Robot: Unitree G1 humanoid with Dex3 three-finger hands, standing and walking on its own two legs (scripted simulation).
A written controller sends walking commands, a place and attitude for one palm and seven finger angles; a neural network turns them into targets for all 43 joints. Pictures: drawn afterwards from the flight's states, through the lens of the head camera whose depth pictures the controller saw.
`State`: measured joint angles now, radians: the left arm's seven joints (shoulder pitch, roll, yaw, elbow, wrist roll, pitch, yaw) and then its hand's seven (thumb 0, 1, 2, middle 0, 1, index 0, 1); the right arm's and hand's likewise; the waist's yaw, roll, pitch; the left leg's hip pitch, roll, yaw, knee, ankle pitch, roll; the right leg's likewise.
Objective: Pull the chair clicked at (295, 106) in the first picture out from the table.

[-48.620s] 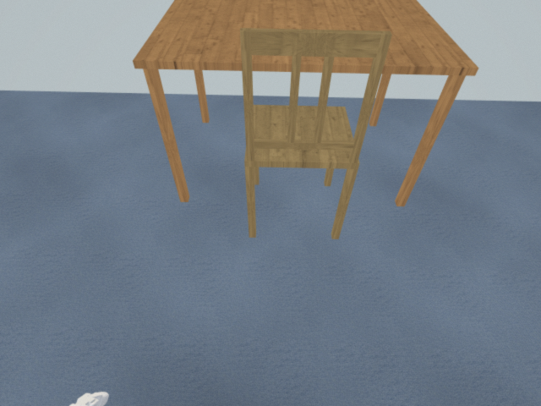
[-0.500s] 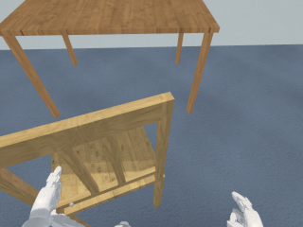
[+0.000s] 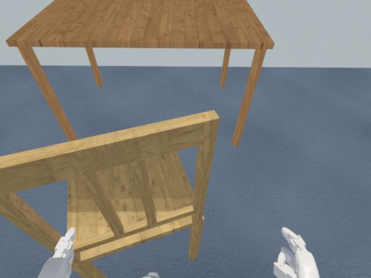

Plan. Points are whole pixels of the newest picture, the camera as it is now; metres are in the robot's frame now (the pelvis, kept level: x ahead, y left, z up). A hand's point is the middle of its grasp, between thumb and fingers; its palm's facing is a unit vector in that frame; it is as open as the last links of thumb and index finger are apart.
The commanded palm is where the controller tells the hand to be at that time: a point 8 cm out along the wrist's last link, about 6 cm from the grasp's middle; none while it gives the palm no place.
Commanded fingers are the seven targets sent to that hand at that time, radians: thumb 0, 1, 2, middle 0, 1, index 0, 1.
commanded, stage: draw the hand back to the body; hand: left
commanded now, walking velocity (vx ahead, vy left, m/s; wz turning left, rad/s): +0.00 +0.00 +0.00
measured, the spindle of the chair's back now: (106, 206) +0.29 +0.19 -0.01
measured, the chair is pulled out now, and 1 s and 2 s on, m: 0.58 0.57 0.57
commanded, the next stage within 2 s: step back with the hand held close in 1.60 s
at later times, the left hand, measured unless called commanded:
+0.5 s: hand (60, 257) +0.16 +0.21 +0.08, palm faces +0.06 -0.99 -0.10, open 17.5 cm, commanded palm +0.12 +0.27 +0.10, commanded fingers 0.00 -0.37 0.29 -0.03 -0.04 -0.03 -0.04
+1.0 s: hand (38, 241) +0.17 +0.24 +0.11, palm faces +0.25 -0.87 -0.43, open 12.1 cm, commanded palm +0.15 +0.29 +0.20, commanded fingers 0.00 0.54 0.73 -0.15 -0.22 -0.15 -0.22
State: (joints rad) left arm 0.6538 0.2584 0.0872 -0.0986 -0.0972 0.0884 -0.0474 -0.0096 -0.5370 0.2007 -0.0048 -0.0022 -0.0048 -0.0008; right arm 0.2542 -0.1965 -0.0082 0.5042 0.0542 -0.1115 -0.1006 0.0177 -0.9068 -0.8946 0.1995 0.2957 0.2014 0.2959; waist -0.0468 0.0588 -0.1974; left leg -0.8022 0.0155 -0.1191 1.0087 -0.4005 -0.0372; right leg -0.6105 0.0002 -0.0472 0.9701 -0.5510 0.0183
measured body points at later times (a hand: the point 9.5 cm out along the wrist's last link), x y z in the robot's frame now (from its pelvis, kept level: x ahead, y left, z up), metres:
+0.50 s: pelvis +0.00 -0.01 +0.00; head -0.01 -0.01 +0.45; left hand +0.15 +0.26 +0.09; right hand +0.17 -0.24 -0.07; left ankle +0.06 +0.14 -0.68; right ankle -0.04 -0.13 -0.68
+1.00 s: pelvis +0.02 +0.00 +0.05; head +0.01 -0.01 +0.50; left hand +0.16 +0.28 +0.14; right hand +0.22 -0.21 -0.02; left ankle +0.06 +0.14 -0.68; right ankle -0.04 -0.13 -0.68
